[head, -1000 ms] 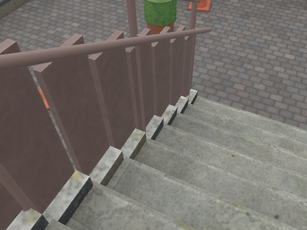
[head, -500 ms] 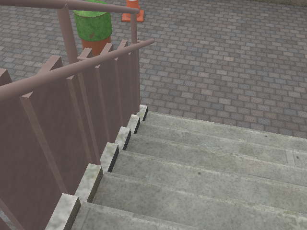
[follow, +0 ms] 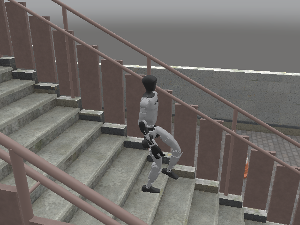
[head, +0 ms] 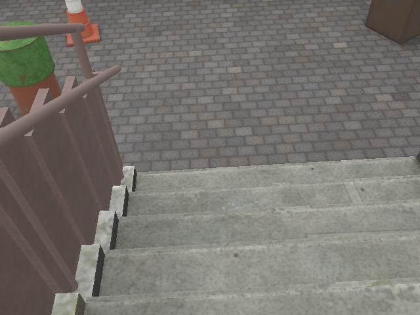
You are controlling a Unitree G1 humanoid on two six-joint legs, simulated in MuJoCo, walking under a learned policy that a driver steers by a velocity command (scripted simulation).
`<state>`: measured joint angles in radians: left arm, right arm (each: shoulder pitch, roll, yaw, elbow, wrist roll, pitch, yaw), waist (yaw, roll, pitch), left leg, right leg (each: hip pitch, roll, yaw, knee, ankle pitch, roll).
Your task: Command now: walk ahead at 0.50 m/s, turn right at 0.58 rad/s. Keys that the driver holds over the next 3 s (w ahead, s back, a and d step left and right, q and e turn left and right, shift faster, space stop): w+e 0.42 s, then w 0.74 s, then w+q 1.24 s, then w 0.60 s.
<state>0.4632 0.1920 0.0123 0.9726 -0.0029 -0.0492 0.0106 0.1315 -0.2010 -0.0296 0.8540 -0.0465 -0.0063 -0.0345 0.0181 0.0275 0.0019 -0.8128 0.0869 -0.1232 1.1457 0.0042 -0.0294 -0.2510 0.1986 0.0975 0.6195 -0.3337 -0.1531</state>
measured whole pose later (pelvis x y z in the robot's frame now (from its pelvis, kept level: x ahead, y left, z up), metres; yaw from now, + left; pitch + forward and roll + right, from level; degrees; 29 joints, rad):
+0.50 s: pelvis +0.27 +0.09 -0.16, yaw -16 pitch -1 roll +0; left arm 0.30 0.24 0.04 0.85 0.01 0.04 0.02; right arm 0.40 -0.17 -0.03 0.91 -0.01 -0.07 -0.01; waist 0.04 -0.06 0.01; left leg -0.27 -0.04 0.06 0.63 -0.36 0.06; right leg -0.84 0.07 0.05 1.78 -0.37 -0.10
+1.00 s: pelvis +0.54 -0.02 -0.29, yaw -19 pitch -1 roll +4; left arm 0.00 0.20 0.01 0.88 0.03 -0.06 -0.02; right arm 0.63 -0.18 0.00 1.10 -0.03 -0.04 -0.04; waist -0.11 -0.03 0.03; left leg -0.04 -0.07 0.09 1.35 -0.78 0.09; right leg -0.32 -0.02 -0.05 0.36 0.11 -0.11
